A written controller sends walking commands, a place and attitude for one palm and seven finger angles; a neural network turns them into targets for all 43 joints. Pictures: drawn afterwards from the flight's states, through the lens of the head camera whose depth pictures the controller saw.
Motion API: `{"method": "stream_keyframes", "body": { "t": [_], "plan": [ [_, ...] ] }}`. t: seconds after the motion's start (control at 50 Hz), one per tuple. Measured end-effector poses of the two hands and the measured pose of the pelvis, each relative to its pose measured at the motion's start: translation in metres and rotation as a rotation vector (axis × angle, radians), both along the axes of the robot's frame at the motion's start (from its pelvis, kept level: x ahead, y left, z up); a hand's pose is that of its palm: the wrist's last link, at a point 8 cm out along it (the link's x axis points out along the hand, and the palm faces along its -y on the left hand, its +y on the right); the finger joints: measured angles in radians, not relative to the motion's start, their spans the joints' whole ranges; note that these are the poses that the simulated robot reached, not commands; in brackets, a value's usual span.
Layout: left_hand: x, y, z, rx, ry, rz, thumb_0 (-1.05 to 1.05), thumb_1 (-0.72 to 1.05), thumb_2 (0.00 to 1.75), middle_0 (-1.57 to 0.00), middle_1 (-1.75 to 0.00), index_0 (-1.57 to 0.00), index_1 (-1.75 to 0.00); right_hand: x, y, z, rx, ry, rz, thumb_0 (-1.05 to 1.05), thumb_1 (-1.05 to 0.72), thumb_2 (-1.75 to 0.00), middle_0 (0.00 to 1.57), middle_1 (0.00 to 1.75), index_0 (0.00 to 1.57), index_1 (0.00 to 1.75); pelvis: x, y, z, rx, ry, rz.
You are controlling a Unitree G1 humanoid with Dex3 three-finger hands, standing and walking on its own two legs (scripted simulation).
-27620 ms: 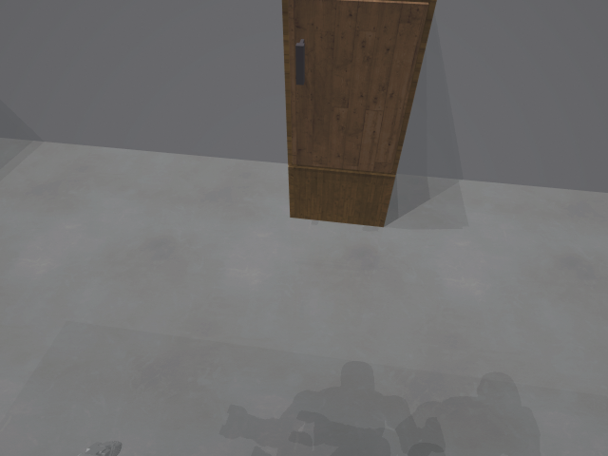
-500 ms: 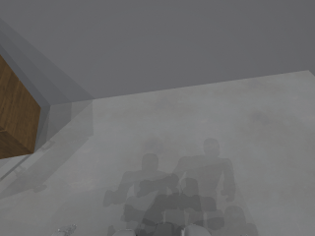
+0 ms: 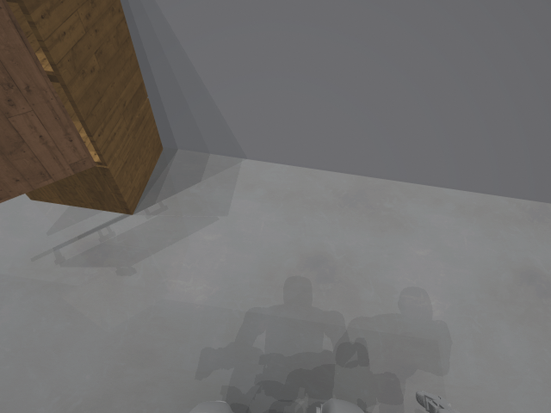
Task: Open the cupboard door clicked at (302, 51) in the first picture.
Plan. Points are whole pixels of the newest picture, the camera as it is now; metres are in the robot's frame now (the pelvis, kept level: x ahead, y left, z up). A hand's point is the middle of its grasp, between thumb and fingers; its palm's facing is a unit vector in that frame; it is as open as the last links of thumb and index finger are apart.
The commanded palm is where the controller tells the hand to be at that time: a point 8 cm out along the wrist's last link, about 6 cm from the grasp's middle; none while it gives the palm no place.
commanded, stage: turn to face it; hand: left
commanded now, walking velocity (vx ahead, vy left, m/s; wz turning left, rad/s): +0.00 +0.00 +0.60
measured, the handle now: out of the picture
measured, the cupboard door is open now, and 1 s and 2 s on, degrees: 43 43 43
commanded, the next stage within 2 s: take the last steps up to it in 1.00 s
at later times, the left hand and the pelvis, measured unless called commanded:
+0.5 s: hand out of the picture +0.02 +0.19 -0.16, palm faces +0.32 -0.92 -0.23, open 7.4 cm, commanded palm none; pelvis +0.01 -0.02 +0.01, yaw +19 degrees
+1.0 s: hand out of the picture -0.01 +0.18 -0.15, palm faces +0.54 -0.80 -0.27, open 7.4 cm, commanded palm none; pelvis +0.03 -0.03 +0.01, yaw +33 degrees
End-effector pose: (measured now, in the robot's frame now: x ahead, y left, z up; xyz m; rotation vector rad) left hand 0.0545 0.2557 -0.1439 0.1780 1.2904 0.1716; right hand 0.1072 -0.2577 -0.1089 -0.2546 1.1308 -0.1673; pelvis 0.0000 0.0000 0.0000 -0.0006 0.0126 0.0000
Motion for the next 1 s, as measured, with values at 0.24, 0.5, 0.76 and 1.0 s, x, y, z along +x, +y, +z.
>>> {"method": "stream_keyframes", "body": {
  "t": [0.24, 0.5, 0.76, 1.0],
  "plan": [
    [0.012, -0.001, 0.033, 0.072, -0.152, 0.109, 0.00, 0.91, 0.90, -0.20, -0.30, -0.20, -0.30, -0.001, -0.009, -0.013, 0.034, 0.111, 0.088, 0.00, -0.90, -0.90, 0.20, 0.30, 0.20, 0.30, 0.004, -0.025, 0.007, -0.018, 0.007, 0.153],
    [-0.057, -0.022, 0.016, 0.014, -0.082, 0.282, 0.00, 0.91, 0.90, -0.20, -0.30, -0.20, -0.30, 0.065, 0.013, -0.004, 0.021, 0.075, 0.266, 0.01, -0.91, -0.90, 0.20, 0.30, 0.19, 0.30, 0.009, -0.020, 0.007, 0.022, -0.007, 0.329],
    [-0.089, -0.001, 0.022, 0.042, -0.055, 0.451, 0.00, 0.91, 0.90, -0.20, -0.30, -0.20, -0.30, 0.086, 0.051, -0.002, -0.002, 0.082, 0.440, 0.00, -0.90, -0.90, 0.20, 0.30, 0.20, 0.30, 0.012, -0.017, 0.012, -0.026, 0.005, 0.465],
    [-0.100, -0.041, 0.032, 0.077, -0.095, 0.538, 0.00, 0.91, 0.90, -0.20, -0.30, -0.20, -0.30, 0.112, 0.046, -0.020, 0.041, 0.134, 0.494, 0.01, -0.90, -0.90, 0.20, 0.30, 0.20, 0.30, 0.025, -0.035, 0.009, 0.013, -0.017, 0.575]
  ]
}}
